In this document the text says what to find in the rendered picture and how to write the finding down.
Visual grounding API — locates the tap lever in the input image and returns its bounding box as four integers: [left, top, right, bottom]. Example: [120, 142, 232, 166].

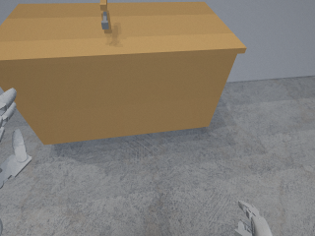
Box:
[101, 12, 109, 30]

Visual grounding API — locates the right robot hand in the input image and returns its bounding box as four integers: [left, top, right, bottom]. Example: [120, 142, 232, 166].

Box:
[234, 201, 273, 236]

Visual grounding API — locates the left robot hand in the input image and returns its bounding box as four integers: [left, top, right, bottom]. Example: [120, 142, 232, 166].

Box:
[0, 88, 32, 189]

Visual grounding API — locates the counter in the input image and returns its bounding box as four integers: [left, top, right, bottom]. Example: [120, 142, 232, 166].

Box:
[0, 0, 247, 145]

